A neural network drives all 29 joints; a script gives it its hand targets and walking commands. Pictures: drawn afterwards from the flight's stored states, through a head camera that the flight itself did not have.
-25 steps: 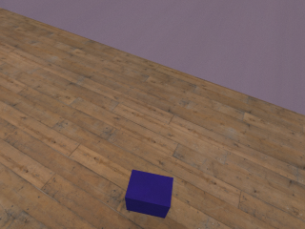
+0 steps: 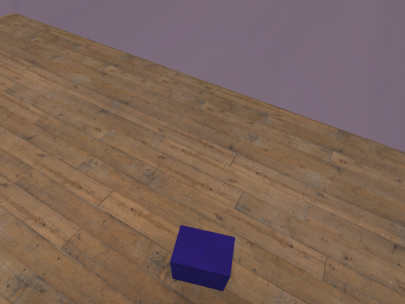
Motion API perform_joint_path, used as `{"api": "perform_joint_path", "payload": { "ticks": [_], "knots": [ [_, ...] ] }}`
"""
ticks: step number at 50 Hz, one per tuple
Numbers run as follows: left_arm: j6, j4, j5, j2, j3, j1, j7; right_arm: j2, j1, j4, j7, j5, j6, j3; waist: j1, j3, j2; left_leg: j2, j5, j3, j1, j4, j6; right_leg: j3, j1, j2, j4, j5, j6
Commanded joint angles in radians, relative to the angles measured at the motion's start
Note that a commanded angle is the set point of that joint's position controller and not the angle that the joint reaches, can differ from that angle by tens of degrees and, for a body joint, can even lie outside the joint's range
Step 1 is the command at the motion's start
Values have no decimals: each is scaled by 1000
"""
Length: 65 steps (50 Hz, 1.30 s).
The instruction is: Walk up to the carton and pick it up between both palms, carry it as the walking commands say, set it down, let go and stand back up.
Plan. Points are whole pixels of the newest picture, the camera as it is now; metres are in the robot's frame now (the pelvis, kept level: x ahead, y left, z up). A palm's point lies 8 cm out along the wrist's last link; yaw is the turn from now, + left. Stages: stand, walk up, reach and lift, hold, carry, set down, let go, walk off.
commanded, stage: walk up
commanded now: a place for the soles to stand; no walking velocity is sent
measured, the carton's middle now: (202, 258) +0.41 -0.02 -0.63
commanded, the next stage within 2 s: reach and lift in 1.40 s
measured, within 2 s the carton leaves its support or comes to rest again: neither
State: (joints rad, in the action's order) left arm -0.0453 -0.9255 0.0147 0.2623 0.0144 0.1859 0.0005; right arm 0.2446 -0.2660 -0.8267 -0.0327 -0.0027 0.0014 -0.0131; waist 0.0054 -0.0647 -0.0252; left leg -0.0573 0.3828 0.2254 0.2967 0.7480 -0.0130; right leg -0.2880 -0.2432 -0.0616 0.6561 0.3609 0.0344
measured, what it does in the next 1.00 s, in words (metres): stands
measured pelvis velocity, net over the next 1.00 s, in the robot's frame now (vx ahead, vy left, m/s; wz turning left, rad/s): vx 0.05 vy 0.01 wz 0.01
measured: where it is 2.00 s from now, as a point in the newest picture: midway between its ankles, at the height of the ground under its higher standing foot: outside the picture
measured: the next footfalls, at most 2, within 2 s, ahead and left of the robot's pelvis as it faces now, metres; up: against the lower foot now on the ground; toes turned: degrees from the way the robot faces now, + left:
none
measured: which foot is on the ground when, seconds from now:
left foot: down 0.00-1.00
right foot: down 0.00-1.00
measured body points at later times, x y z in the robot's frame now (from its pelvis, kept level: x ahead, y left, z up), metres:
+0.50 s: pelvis +0.02 +0.01 +0.01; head +0.02 +0.02 +0.46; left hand +0.04 +0.26 -0.14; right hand +0.08 -0.24 -0.12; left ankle +0.00 +0.13 -0.72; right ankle +0.00 -0.09 -0.72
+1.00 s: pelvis +0.05 +0.01 +0.01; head +0.04 +0.02 +0.46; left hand +0.06 +0.27 -0.14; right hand +0.11 -0.23 -0.13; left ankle +0.00 +0.13 -0.72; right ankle +0.00 -0.10 -0.72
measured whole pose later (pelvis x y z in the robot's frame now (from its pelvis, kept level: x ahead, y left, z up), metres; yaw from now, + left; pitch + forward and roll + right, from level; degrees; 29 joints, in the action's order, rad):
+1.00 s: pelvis +0.05 +0.01 +0.01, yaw +1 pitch -3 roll -1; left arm -0.04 -0.99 0.02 0.24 0.03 0.30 0.01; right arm 0.22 -0.26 -0.93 -0.04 -0.01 -0.01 -0.03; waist 0.02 -0.05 -0.01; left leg -0.07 0.42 0.19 0.17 0.66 0.02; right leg -0.27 -0.12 -0.09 0.60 0.40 -0.01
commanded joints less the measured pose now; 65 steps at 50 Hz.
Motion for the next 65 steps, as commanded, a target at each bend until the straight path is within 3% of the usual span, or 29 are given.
{"api": "perform_joint_path", "payload": {
  "ticks": [1, 4, 6, 9, 12, 13, 14, 16, 17, 19, 21, 23, 27, 30, 35, 41, 51, 65],
  "knots": [
    [4, 69, 3, 173, -39, -18, 4, 143, -39, 73, 1, -9, -18, 37, -12, 29, 43, 55, -241, -2, 72, -85, 53, 211, 32, -200, -221, -53, 110],
    [-5, 65, -1, 146, -31, -9, -4, 173, -22, 73, -1, -6, -22, 41, -4, 0, -33, 101, -270, 124, 156, -213, 76, 168, 91, -103, -135, -16, 52],
    [-1, 63, 0, 141, -27, 15, -8, 178, -1, 75, -5, -4, -25, 39, 10, 25, -65, 112, -271, 186, 188, -256, 84, 177, 151, -72, -115, -37, 39],
    [12, 60, -3, 151, -28, 29, -3, 169, 15, 70, -7, -2, -25, 37, 16, 40, -58, 89, -343, 138, 163, -214, 66, 194, 169, -96, -142, -119, 52],
    [19, 58, -1, 172, -30, 38, 1, 152, 3, 67, -4, 0, -25, 35, 10, 76, -8, 53, -355, 47, 112, -108, 52, 205, 154, -162, -180, -202, 90],
    [27, 46, 19, 149, -27, 104, -2, 122, -36, 51, 2, -18, -22, 34, 19, 116, 7, 30, -187, 2, 89, -105, 49, 244, 169, -203, -248, -9, 107],
    [28, 41, 17, 157, -30, 101, 1, 122, -35, 52, 6, -22, -19, 38, 19, 59, 30, 25, -107, -32, 117, -92, 44, 274, 137, -245, -305, 139, 123],
    [25, 41, 11, 169, -36, 82, 6, 114, -37, 48, 14, -23, -16, 40, 5, -48, 68, 35, -65, -69, 121, -106, 39, 284, 51, -277, -374, 270, 125],
    [23, 39, 8, 161, -35, 74, 6, 109, -44, 41, 16, -23, -17, 39, -5, -83, 62, 39, -75, -67, 94, -140, 40, 263, 10, -257, -376, 280, 109],
    [22, 42, 9, 150, -30, 53, 2, 119, -70, 25, 17, -22, -24, 42, -21, -110, 42, 40, -105, -34, 72, -206, 50, 207, -5, -198, -324, 239, 72],
    [24, 42, 9, 133, -25, 77, -3, 142, -75, 13, 12, -18, -33, 48, -12, -79, -27, 76, -209, 69, 94, -276, 63, 153, 77, -119, -224, 99, 43],
    [28, 38, 8, 120, -20, 116, -8, 147, -52, 9, 4, -14, -35, 43, 6, -21, -59, 109, -268, 176, 107, -325, 73, 155, 157, -63, -175, -3, 24],
    [43, 19, 9, 125, -17, 151, 3, 128, -40, -12, -5, -7, -37, 37, 18, 27, -51, 74, -535, 87, 64, -246, 44, 167, 232, -96, -196, -226, 32],
    [38, 0, 9, 138, -17, 177, 11, 116, -62, -25, -10, -9, -35, 29, 15, 55, -11, 61, -556, 32, 42, -187, 42, 147, 254, -126, -177, -368, 46],
    [18, -13, 13, 130, -10, 170, 14, 121, -71, -36, -16, -13, -27, 21, 6, 21, 11, 62, -494, 30, 57, -176, 48, 136, 219, -131, -162, -303, 48],
    [15, -14, 11, 125, -9, 155, 12, 132, -52, -44, -17, -10, -25, 21, 7, -19, -7, 69, -490, 46, 72, -194, 45, 146, 199, -125, -160, -241, 43],
    [19, -29, 8, 132, -8, 175, 14, 132, -24, -55, -18, -8, -27, 17, 7, 4, -13, 76, -569, 48, 33, -203, 35, 154, 222, -116, -152, -313, 32],
    [19, -39, 6, 129, -7, 188, 19, 125, -19, -78, -16, -12, -24, 10, 5, -22, -4, 74, -529, 26, 40, -217, 35, 166, 226, -115, -171, -297, 32]
  ]
}}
